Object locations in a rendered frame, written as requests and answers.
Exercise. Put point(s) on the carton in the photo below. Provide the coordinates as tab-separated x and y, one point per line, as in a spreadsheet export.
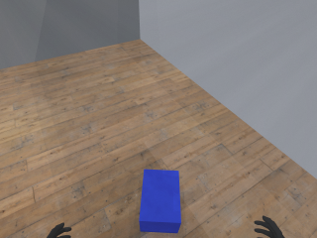
160	209

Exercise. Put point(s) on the robot left hand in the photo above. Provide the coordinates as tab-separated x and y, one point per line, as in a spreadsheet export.
58	230

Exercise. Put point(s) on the robot right hand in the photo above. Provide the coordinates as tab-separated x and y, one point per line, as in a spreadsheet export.
274	231

